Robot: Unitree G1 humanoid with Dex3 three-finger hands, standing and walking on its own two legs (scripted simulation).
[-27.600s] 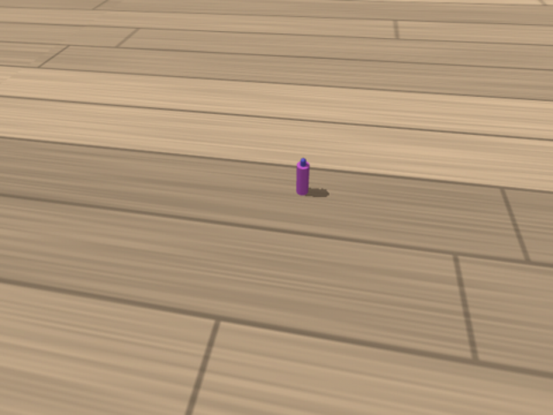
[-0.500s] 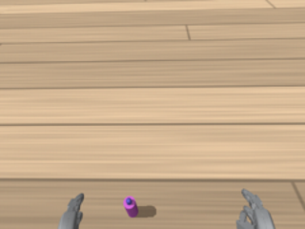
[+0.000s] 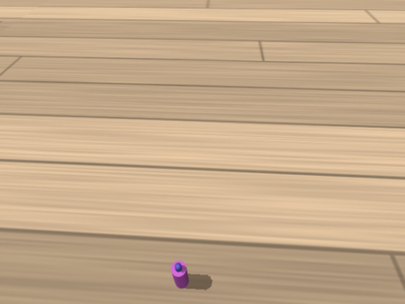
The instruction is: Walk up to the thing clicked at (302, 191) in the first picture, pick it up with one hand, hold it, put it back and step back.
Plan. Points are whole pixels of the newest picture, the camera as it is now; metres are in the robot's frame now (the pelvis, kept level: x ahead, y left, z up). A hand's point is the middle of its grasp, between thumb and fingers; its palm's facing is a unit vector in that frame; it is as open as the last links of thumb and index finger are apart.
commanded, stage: stand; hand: left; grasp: from the side
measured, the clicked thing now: (180, 273) +0.37 +0.14 -0.65
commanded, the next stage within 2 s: step back in 1.82 s
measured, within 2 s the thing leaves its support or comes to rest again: neither
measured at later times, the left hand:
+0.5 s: hand out of the picture +0.04 +0.23 -0.14, palm faces +0.00 -0.94 -0.35, open 7.4 cm
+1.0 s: hand out of the picture +0.07 +0.22 -0.14, palm faces -0.02 -0.94 -0.34, open 7.4 cm
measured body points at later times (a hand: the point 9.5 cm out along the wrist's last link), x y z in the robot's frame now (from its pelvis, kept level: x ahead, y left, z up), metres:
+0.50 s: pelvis -0.01 -0.01 +0.02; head -0.01 -0.02 +0.47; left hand +0.04 +0.28 -0.12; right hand +0.07 -0.30 -0.13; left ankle +0.01 +0.11 -0.73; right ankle +0.01 -0.14 -0.73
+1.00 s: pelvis +0.00 -0.03 +0.02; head +0.01 -0.03 +0.47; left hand +0.07 +0.27 -0.11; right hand +0.06 -0.32 -0.12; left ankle +0.01 +0.11 -0.73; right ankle +0.01 -0.14 -0.73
